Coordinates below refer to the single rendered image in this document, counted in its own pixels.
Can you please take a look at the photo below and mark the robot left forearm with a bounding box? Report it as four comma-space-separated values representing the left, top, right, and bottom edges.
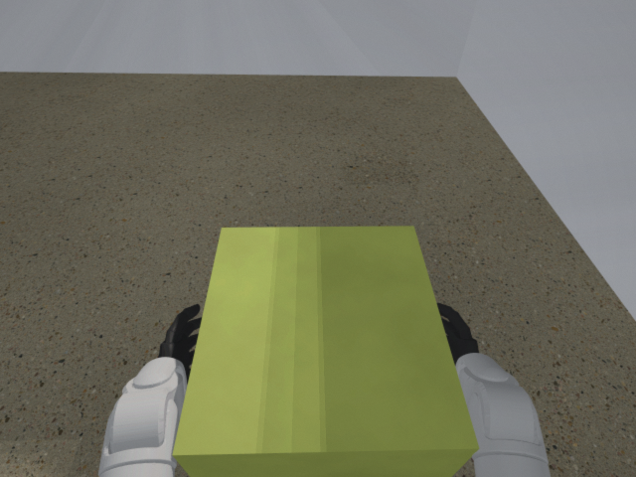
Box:
98, 357, 187, 477

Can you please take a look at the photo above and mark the robot right forearm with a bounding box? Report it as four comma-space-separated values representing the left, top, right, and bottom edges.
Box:
455, 353, 551, 477

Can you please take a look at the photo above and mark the carton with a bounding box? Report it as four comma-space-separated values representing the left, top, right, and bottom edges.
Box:
172, 226, 480, 477

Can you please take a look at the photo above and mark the robot left hand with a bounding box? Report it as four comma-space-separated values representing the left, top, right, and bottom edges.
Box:
158, 304, 202, 384

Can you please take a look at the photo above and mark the robot right hand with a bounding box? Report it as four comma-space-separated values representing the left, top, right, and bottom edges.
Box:
437, 303, 479, 366

